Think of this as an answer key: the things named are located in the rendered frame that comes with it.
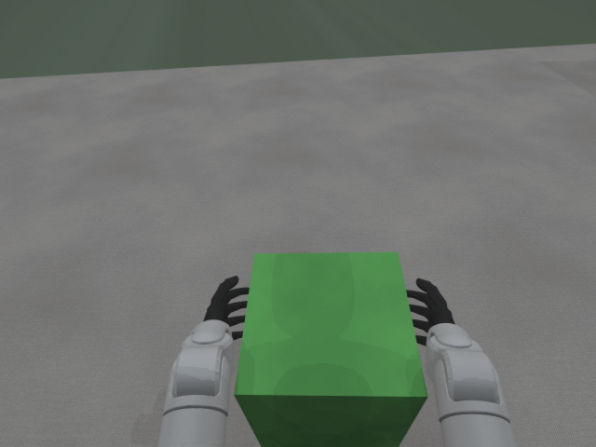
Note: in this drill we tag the robot left hand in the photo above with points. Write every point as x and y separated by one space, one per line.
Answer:
220 309

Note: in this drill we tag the robot right forearm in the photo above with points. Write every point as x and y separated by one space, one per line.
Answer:
471 406

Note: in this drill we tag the carton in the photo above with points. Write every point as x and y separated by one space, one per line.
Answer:
328 355

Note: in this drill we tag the robot left forearm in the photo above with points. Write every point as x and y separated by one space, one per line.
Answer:
197 400

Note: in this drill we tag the robot right hand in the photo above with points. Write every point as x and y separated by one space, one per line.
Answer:
436 311

